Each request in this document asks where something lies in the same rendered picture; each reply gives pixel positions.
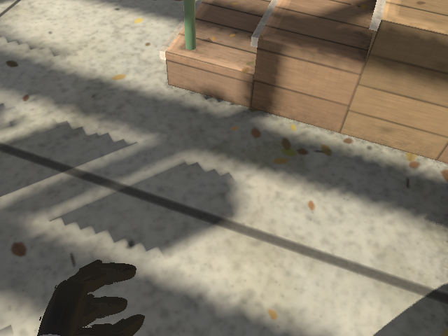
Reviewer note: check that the stairs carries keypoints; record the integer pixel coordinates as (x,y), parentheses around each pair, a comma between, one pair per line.
(317,62)

